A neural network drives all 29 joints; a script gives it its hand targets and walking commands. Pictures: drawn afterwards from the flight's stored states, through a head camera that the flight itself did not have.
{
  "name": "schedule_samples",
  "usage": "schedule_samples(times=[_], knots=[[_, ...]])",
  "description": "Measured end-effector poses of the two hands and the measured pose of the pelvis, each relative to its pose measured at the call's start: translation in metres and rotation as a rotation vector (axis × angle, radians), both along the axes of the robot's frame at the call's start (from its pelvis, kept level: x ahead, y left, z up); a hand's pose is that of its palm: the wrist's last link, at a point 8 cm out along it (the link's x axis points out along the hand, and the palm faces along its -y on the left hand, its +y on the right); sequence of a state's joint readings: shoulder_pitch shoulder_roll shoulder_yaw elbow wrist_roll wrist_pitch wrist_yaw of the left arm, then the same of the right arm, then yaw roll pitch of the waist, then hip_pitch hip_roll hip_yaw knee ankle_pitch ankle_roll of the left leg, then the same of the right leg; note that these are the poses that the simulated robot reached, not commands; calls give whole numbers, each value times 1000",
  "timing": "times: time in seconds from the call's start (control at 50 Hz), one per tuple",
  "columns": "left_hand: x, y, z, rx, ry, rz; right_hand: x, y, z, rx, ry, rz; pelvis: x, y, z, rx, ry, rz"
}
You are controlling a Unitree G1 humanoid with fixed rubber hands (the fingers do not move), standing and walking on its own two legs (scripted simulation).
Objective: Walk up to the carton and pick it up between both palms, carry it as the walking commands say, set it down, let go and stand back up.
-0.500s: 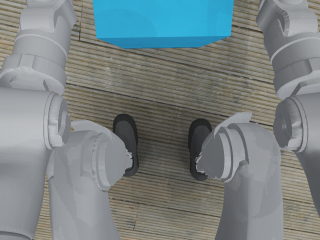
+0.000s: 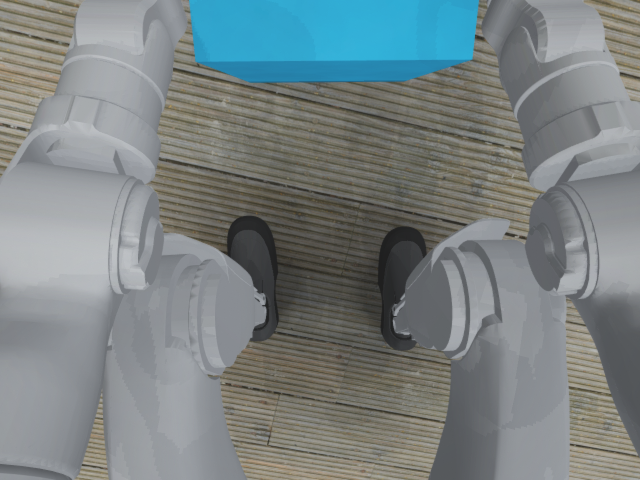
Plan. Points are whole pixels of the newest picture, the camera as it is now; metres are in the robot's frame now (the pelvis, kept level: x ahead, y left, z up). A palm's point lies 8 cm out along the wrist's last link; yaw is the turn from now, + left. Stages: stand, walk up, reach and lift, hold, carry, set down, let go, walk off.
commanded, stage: reach and lift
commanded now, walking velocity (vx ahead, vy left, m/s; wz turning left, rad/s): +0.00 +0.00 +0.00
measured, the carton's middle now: out of the picture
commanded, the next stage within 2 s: none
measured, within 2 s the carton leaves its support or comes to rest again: leaves its support in 0.64 s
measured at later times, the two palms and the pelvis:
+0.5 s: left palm out of the picture +0.57 +0.15 -0.18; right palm out of the picture +0.56 -0.15 -0.18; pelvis +0.00 +0.01 -0.03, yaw -1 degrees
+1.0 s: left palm out of the picture +0.57 +0.15 -0.12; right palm out of the picture +0.56 -0.15 -0.12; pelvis +0.01 +0.01 +0.01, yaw -1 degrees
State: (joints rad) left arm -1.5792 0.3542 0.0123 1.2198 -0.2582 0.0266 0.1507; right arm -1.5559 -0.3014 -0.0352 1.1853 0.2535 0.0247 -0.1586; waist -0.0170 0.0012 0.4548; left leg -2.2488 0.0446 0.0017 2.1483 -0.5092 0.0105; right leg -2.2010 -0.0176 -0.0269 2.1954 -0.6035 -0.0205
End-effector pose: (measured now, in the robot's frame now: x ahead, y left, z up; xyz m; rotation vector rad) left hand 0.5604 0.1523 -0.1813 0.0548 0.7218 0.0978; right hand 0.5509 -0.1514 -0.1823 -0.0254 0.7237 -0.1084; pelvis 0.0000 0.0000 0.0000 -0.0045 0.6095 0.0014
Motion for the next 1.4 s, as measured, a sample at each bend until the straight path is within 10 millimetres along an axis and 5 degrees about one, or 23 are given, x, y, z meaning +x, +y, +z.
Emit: schedule_samples(times=[0.62, 1.08, 1.4], knots=[[7, -3, 2, -36, 24, -33, 6, -5, 5, 23, 21, 32, 2, 9, -24, -3, -3, -16], [8, -6, 74, -21, -35, 9, 5, 0, 75, 7, -33, -39, 12, 8, 14, 2, 124, -26], [0, -7, 106, -27, -41, 20, -1, -2, 107, 14, -39, -44, 13, 9, 38, 0, 167, -30]])
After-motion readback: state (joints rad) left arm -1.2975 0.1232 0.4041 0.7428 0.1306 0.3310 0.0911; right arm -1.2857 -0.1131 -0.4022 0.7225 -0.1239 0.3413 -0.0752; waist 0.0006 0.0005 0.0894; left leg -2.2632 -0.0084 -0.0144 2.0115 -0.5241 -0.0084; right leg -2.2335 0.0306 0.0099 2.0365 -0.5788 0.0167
